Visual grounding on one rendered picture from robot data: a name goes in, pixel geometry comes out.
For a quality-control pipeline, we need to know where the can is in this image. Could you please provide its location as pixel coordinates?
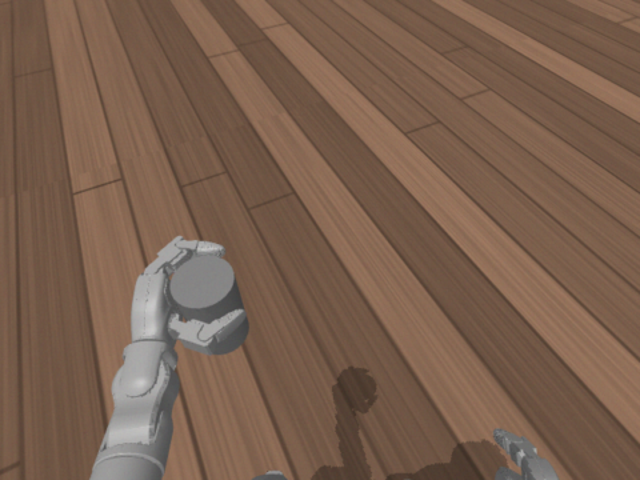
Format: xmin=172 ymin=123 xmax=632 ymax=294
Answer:
xmin=170 ymin=255 xmax=249 ymax=355

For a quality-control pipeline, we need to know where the left robot hand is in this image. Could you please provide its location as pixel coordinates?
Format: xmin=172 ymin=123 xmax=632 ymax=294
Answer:
xmin=131 ymin=236 xmax=247 ymax=356

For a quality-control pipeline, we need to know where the left robot arm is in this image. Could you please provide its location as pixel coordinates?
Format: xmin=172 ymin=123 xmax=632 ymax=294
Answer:
xmin=89 ymin=339 xmax=180 ymax=480

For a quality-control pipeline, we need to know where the right robot hand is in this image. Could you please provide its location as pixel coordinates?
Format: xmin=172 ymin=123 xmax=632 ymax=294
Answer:
xmin=493 ymin=428 xmax=559 ymax=480

